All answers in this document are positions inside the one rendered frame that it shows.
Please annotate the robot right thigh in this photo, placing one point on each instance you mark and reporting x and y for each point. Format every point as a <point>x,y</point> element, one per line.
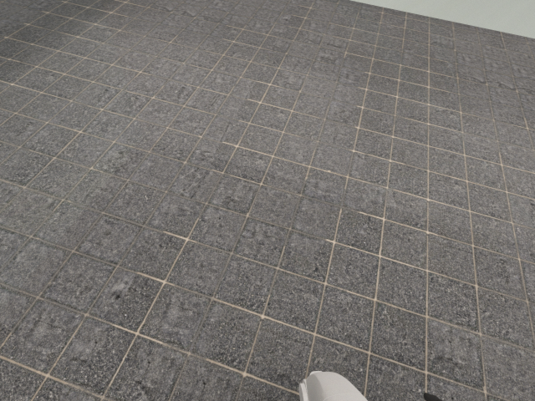
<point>328,386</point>

